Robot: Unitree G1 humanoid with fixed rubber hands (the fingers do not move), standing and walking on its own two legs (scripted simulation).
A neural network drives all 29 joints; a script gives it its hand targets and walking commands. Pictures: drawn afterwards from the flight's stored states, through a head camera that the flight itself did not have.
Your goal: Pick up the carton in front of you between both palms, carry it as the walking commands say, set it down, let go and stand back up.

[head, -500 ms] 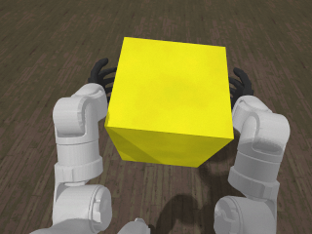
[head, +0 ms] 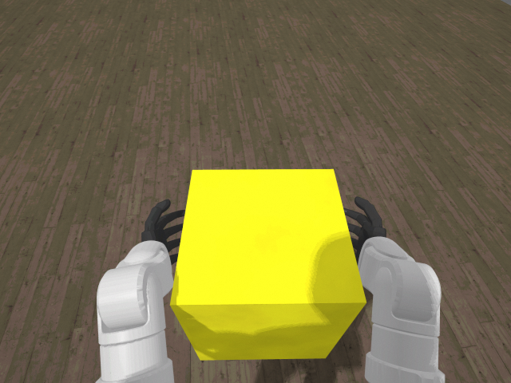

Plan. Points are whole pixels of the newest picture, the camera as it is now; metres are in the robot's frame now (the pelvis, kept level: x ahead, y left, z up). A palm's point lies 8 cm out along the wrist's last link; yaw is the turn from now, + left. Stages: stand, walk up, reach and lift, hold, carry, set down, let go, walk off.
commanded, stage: carry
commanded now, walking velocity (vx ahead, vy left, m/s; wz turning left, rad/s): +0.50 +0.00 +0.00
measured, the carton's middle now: (263, 270) +0.30 +0.01 +0.02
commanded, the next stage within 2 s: none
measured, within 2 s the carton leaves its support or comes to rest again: neither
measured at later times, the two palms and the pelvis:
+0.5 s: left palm (174, 125) +0.58 +0.18 +0.08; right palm (322, 127) +0.58 -0.11 +0.09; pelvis +0.35 +0.04 -0.02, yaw -1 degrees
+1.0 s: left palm (197, 67) +0.81 +0.16 +0.09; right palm (317, 72) +0.81 -0.13 +0.09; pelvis +0.56 +0.01 +0.00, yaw +2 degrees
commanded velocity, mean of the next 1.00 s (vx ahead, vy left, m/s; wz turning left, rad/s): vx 0.23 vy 0.00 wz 0.00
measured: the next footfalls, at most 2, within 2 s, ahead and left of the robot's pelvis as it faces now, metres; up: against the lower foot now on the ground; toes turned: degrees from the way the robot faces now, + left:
right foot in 0.02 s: +0.17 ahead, -0.11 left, +0.00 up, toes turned -9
left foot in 0.42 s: +0.49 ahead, +0.14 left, +0.00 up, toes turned +10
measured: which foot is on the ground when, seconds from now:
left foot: down 0.00-0.02, up 0.04-0.40, down 0.42-1.00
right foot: up 0.00-0.00, down 0.02-0.46, up 0.48-0.80, down 0.82-1.00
